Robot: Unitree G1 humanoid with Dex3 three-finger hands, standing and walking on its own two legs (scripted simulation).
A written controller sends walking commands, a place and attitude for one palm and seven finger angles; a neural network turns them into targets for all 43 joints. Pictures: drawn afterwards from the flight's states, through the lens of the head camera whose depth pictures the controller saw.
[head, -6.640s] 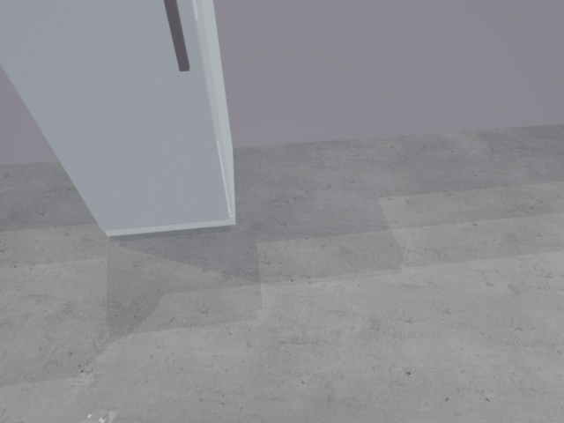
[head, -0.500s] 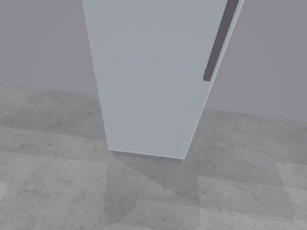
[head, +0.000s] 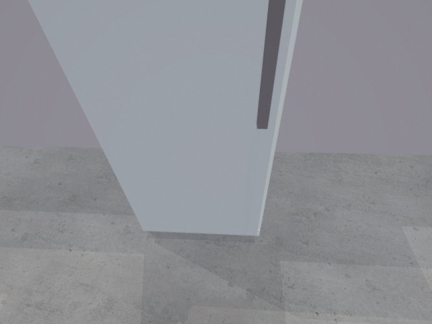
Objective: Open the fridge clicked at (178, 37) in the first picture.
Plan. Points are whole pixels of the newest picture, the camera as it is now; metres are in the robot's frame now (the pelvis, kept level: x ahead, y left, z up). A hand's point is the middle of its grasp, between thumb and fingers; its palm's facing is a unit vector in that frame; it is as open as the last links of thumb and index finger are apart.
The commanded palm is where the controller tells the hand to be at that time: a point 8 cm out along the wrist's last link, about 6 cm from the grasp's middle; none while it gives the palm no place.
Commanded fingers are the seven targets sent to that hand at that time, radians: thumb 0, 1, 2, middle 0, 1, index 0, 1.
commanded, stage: take the last steps up to it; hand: right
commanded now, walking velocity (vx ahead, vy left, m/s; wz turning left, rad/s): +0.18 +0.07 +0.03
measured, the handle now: (268, 57) +0.60 -0.09 +0.21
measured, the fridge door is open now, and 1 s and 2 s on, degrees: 0 0 0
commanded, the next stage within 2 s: come to a stop and stand still in 0.10 s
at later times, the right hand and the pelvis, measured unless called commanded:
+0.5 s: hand (287, 310) +0.20 -0.13 -0.17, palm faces +0.03 +0.98 -0.21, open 7.3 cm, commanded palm none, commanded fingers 0.00 -0.90 -0.90 0.20 0.30 0.20 0.30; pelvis +0.09 +0.03 -0.01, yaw -1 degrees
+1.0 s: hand out of the picture +0.04 -0.19 -0.17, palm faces +0.03 +0.98 -0.19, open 7.4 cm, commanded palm none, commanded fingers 0.00 -0.90 -0.90 0.20 0.30 0.20 0.30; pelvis +0.06 +0.00 +0.01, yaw +0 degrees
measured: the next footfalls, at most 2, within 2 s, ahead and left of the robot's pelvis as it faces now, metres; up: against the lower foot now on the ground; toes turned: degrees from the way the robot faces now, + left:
left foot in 0.32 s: +0.21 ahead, +0.15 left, +0.00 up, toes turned +8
right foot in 0.66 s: +0.16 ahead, -0.07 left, +0.00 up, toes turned -13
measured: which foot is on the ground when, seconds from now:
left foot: up 0.00-0.30, down 0.32-0.66, up 0.68-1.00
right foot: down 0.00-0.32, up 0.34-0.64, down 0.66-1.00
